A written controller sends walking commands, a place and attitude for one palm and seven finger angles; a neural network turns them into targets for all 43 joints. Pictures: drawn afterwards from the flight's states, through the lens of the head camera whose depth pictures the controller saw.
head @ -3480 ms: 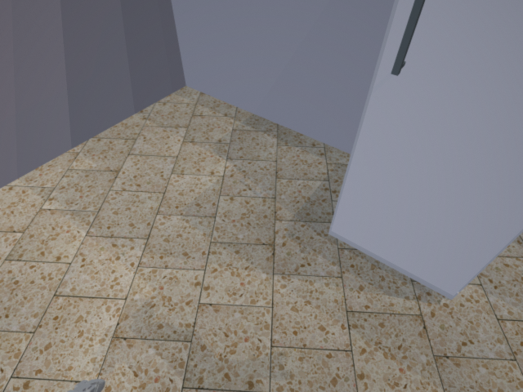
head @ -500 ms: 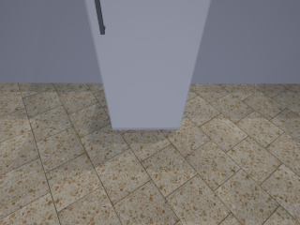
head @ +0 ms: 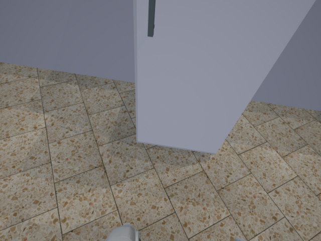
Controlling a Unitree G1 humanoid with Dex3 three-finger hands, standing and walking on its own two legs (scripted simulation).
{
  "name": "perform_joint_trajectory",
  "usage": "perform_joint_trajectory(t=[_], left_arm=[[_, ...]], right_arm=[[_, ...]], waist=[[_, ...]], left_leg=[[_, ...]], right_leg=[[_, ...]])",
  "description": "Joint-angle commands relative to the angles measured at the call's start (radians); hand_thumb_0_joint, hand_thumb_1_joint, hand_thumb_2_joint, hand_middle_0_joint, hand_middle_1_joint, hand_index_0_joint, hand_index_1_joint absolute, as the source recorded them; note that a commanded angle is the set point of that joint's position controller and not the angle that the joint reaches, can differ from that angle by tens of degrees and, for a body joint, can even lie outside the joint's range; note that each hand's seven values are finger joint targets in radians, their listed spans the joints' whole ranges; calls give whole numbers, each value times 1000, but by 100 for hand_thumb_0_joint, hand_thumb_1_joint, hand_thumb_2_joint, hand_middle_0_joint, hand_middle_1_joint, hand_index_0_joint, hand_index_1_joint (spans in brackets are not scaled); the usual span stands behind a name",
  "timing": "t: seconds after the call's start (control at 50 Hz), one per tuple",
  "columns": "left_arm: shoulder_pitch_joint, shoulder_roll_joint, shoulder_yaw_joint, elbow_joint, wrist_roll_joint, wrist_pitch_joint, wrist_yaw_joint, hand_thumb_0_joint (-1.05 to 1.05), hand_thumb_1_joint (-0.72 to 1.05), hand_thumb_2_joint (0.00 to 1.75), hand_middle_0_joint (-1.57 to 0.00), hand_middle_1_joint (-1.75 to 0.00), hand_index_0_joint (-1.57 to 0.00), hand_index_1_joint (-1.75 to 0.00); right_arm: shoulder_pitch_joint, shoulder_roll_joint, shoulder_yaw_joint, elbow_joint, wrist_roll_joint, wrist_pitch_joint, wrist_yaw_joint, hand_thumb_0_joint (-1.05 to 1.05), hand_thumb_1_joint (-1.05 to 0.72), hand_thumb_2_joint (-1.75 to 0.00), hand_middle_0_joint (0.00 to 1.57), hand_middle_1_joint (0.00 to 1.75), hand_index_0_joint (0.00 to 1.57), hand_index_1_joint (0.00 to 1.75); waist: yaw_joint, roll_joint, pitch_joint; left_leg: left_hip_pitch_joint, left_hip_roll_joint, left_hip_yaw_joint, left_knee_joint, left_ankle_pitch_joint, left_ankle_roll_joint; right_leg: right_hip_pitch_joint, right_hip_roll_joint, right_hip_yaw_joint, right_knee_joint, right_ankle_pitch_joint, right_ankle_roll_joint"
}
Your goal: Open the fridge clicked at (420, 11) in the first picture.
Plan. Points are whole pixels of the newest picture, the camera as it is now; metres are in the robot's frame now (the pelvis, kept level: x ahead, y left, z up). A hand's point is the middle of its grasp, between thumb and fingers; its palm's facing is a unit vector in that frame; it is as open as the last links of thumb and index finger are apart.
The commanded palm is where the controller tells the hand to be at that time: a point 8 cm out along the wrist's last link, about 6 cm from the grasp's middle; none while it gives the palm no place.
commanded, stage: take the last steps up to it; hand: left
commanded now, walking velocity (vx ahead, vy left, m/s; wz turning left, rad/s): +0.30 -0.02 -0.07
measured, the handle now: out of the picture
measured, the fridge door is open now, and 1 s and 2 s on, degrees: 0 0 0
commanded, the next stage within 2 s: come to a stop and stand still in 0.42 s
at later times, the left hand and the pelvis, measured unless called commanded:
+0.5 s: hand (109, 187) +0.27 +0.18 -0.14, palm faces -0.05 -0.98 -0.17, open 7.4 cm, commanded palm none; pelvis +0.19 +0.01 +0.03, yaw -3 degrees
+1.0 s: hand (97, 176) +0.31 +0.23 -0.17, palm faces +0.06 -0.98 -0.21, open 7.4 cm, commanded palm none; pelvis +0.23 +0.04 +0.01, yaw +0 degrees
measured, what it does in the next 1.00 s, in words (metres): walks ahead: right foot, then left foot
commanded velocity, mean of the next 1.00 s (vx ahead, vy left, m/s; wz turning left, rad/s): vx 0.01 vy -0.01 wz -0.03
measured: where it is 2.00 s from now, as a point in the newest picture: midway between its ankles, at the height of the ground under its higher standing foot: outside the picture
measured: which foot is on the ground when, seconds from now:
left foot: down 0.00-0.58, up 0.60-0.96, down 0.98-1.00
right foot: up 0.00-0.56, down 0.58-1.00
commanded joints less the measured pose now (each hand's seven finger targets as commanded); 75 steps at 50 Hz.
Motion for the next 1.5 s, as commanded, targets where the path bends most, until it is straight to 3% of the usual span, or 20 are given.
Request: perform_joint_trajectory(t=[0.0,0.06,0.12,0.28,0.46,0.5,0.52,0.54,0.56,0.58,0.66,0.86,0.92,0.94,0.98,1.0,1.04,1.12,1.3,1.48], left_arm=[[-74,76,20,-116,-1,-37,-15,0,90,90,-20,-30,-20,-30],[-3,19,19,-85,13,-8,-17,0,90,90,-20,-30,-20,-30],[9,14,26,-90,16,13,-15,0,90,90,-20,-30,-20,-30],[-195,40,34,-169,12,20,-21,0,90,90,-20,-30,-20,-30],[-331,12,15,-207,6,-1,-18,0,90,90,-20,-30,-20,-30],[-221,36,19,-174,8,-13,-13,0,90,90,-20,-30,-20,-30],[-105,55,25,-135,10,-25,-7,0,90,90,-20,-30,-20,-30],[-3,120,38,-106,13,-42,8,0,90,90,-20,-30,-20,-30],[50,187,47,-90,0,-50,18,0,90,90,-20,-30,-20,-30],[6,201,34,-103,-10,-43,23,0,90,90,-20,-30,-20,-30],[-199,129,26,-152,1,-6,47,0,90,90,-20,-30,-20,-30],[-303,185,59,-238,16,35,38,0,90,90,-20,-30,-20,-30],[-304,182,58,-242,13,45,32,0,90,90,-20,-30,-20,-30],[-290,162,53,-246,6,52,29,0,90,90,-20,-30,-20,-30],[-236,69,30,-262,-8,68,25,0,90,90,-20,-30,-20,-30],[-239,99,34,-265,-1,72,26,0,90,90,-20,-30,-20,-30],[-211,126,51,-218,10,81,15,0,90,90,-20,-30,-20,-30],[-130,131,53,-167,8,69,-3,0,90,90,-20,-30,-20,-30],[-112,120,53,-148,8,87,1,0,90,90,-20,-30,-20,-30],[-121,57,16,-126,-4,81,3,0,90,90,-20,-30,-20,-30]], right_arm=[[214,-144,-32,36,16,-1,-35,0,-90,-90,20,30,20,30],[185,-74,-9,54,16,-24,-41,0,-90,-90,20,30,20,30],[187,-54,-14,59,18,-28,-43,0,-90,-90,20,30,20,30],[304,-61,-14,104,17,-28,-51,0,-90,-90,20,30,20,30],[407,-59,-12,171,-2,-3,-55,0,-90,-90,20,30,20,30],[390,-59,-9,175,7,3,-56,0,-90,-90,20,30,20,30],[370,-61,-6,172,16,1,-55,0,-90,-90,20,30,20,30],[387,-24,-1,160,28,-1,-51,0,-90,-90,20,30,20,30],[416,11,7,142,41,2,-54,0,-90,-90,20,30,20,30],[400,-11,5,145,43,15,-66,0,-90,-90,20,30,20,30],[287,26,-5,128,36,85,-65,0,-90,-90,20,30,20,30],[174,-24,-33,14,22,113,-34,0,-90,-90,20,30,20,30],[209,-33,-31,13,22,93,-34,0,-90,-90,20,30,20,30],[226,-57,-33,17,20,84,-33,0,-90,-90,20,30,20,30],[166,-214,-55,-38,2,68,-39,0,-90,-90,20,30,20,30],[93,-211,-47,-62,-1,70,-45,0,-90,-90,20,30,20,30],[17,-167,-29,-61,-5,65,-62,0,-90,-90,20,30,20,30],[65,-144,-22,-45,7,53,-71,0,-90,-90,20,30,20,30],[224,-138,-30,44,12,52,-90,0,-90,-90,20,30,20,30],[204,-155,-41,90,2,74,-60,0,-90,-90,20,30,20,30]], waist=[[-86,105,-85],[-22,124,-58],[0,112,-44],[-39,77,37],[-87,134,54],[-34,110,-7],[23,98,-81],[47,-18,-192],[31,-126,-316],[17,-41,-328],[-28,-24,-98],[-37,-173,-138],[-67,-155,-161],[-78,-77,-165],[-68,385,-96],[-50,279,-51],[-21,250,-5],[-26,144,-73],[-69,192,-101],[-63,248,-50]], left_leg=[[350,304,-431,-508,-40,68],[223,219,-233,-533,131,33],[228,203,-182,-579,123,45],[409,217,-174,-593,239,71],[481,215,-98,-433,599,78],[449,194,-70,-274,722,47],[394,153,-38,-147,695,10],[200,87,-14,53,457,-42],[83,-42,-14,275,-290,-93],[130,-28,-138,338,-380,-88],[100,8,-176,359,-309,-102],[120,-26,-130,143,-180,-129],[259,-36,-91,-120,-4,-120],[351,-16,-107,-247,96,-114],[200,332,-533,-516,173,16],[69,356,-529,-546,44,71],[73,257,-447,-575,-125,16],[290,205,-333,-545,-9,-10],[459,254,-329,-512,291,2],[232,210,-337,-613,-194,38]], right_leg=[[-466,-32,50,404,183,-41],[-369,-39,43,301,263,-20],[-410,-38,42,243,331,-5],[-580,-49,28,28,394,15],[-395,30,-88,-308,272,-43],[-201,74,-114,-417,325,-58],[-23,66,-100,-483,474,-60],[229,-98,75,-447,856,-112],[372,-350,322,-457,1390,-243],[290,-368,270,-475,1520,-297],[-58,-296,135,-563,1207,-242],[-111,-228,49,-556,854,-188],[-151,-172,29,-481,617,-123],[-216,-132,17,-417,467,-80],[-346,74,-26,-93,-69,24],[-277,43,80,-7,-32,12],[-322,60,126,100,87,13],[-396,70,122,147,217,41],[-370,61,118,44,153,61],[-146,67,-9,-267,59,10]])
